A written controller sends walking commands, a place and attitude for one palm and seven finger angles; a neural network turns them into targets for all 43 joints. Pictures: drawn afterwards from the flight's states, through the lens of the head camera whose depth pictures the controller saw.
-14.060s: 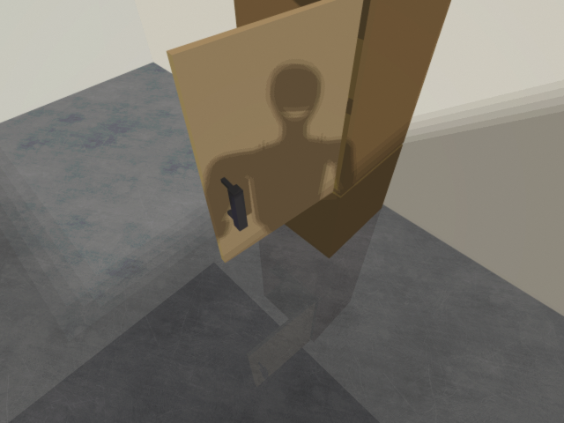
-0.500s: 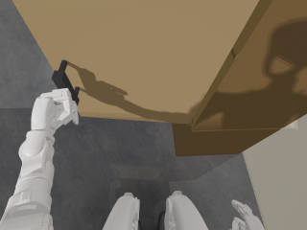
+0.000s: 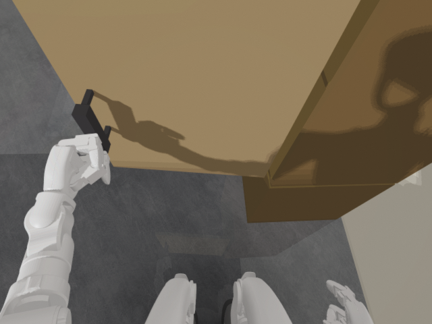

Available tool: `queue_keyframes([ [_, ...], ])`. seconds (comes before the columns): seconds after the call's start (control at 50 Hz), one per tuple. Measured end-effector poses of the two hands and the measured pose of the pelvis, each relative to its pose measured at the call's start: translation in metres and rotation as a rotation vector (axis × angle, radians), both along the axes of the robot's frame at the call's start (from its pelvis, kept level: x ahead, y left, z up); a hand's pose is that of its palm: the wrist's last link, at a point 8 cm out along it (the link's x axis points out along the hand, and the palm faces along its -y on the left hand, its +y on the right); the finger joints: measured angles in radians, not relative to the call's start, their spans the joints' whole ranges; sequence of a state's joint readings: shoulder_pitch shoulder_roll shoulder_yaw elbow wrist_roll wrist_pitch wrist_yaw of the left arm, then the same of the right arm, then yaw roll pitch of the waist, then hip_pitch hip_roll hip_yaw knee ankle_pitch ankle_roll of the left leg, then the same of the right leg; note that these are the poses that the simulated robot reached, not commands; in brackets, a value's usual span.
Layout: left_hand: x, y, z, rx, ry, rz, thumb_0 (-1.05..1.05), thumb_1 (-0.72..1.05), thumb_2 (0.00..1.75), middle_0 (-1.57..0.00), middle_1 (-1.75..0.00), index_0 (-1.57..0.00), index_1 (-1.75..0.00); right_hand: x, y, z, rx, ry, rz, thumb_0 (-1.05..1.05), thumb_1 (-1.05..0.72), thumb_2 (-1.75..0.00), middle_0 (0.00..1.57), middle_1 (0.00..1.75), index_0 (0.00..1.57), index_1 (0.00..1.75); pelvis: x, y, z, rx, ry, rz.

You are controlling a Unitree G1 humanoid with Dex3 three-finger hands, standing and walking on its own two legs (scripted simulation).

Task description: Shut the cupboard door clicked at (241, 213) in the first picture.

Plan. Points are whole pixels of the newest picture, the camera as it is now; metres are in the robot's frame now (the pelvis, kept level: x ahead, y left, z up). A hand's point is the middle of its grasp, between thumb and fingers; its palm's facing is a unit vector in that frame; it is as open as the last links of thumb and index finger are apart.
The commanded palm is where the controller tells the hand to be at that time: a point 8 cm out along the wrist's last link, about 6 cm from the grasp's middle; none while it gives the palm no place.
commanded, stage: push the door shut along its arc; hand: left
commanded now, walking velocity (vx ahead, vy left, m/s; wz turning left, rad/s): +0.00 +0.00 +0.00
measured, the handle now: (96, 122) +0.47 +0.25 +0.02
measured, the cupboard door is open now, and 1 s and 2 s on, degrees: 84 70 56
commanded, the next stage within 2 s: pull the fist back off the door in 1.78 s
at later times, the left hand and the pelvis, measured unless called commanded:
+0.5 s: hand (110, 141) +0.43 +0.22 +0.03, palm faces -0.15 -0.99 -0.03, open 3.1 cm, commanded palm +0.43 +0.25 +0.02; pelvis -0.01 +0.00 -0.02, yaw +0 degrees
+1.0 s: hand (134, 114) +0.50 +0.18 +0.03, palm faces -0.28 -0.96 -0.03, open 3.1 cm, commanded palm +0.51 +0.21 +0.02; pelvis -0.01 +0.01 -0.02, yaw -1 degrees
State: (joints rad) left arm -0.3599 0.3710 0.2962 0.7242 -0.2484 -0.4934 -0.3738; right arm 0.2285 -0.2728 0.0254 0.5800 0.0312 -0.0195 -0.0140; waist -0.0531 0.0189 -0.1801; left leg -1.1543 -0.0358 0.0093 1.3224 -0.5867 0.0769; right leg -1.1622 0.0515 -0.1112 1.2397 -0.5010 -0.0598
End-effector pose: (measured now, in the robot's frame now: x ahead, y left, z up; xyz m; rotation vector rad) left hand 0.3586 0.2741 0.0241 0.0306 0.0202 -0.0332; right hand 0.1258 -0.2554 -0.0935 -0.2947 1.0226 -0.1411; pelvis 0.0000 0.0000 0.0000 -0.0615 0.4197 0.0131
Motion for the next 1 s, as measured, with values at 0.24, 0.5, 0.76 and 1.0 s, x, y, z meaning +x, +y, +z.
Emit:
queue_keyframes([
  [0.24,0.024,0.009,0.002,0.007,-0.027,-0.038,0.01,0.90,0.92,-1.30,-1.50,-1.30,-1.50,-0.012,-0.008,-0.008,-0.028,0.024,0.001,0.00,-0.90,-0.90,0.20,0.30,0.20,0.30,-0.008,-0.005,-0.010,-0.005,0.008,0.003],
  [0.5,0.058,-0.002,0.005,-0.004,0.003,-0.115,0.01,0.92,0.93,-1.31,-1.50,-1.31,-1.50,-0.060,-0.011,-0.017,-0.047,0.136,-0.050,0.00,-0.90,-0.90,0.20,0.30,0.20,0.30,-0.015,0.000,-0.015,-0.014,0.030,0.007],
  [0.76,0.098,-0.012,0.004,0.014,0.016,-0.193,0.01,0.90,0.90,-1.30,-1.50,-1.31,-1.50,-0.097,-0.011,-0.015,-0.077,0.229,-0.107,0.00,-0.90,-0.90,0.20,0.30,0.20,0.30,-0.016,0.007,-0.020,-0.035,0.064,0.006],
  [1.0,0.132,-0.034,0.006,0.002,0.026,-0.247,0.01,0.90,0.90,-1.30,-1.50,-1.30,-1.49,-0.109,-0.006,-0.012,-0.075,0.271,-0.145,0.00,-0.90,-0.90,0.20,0.30,0.20,0.30,-0.009,0.009,-0.020,-0.042,0.088,-0.002],
])
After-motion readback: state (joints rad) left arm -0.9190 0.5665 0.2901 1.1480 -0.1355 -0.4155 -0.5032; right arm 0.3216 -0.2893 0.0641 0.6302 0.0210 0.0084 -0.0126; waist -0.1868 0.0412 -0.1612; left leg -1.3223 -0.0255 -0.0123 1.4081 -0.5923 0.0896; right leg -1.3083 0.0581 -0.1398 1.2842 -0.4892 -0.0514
